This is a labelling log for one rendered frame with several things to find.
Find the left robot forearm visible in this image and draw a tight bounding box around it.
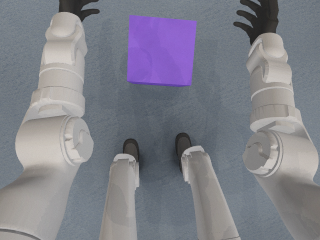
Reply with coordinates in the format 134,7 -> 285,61
15,12 -> 88,161

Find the robot thigh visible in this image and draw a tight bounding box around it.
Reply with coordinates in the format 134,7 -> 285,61
181,150 -> 241,240
99,158 -> 140,240

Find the left robot thigh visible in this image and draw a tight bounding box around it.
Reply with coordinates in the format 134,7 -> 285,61
99,158 -> 140,240

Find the robot right upper arm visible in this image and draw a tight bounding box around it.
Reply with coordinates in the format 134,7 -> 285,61
242,129 -> 320,240

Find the robot left hand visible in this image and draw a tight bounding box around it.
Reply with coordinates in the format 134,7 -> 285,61
58,0 -> 100,22

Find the right robot thigh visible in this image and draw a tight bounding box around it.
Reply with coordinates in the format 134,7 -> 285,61
181,150 -> 241,240

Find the carton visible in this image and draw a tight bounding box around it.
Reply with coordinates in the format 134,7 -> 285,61
127,15 -> 197,87

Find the right robot forearm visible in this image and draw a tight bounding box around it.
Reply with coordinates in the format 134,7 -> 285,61
246,32 -> 313,143

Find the robot left upper arm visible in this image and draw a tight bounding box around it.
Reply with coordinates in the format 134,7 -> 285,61
0,114 -> 94,240

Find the robot right hand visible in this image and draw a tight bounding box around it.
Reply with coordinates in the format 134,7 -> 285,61
233,0 -> 279,46

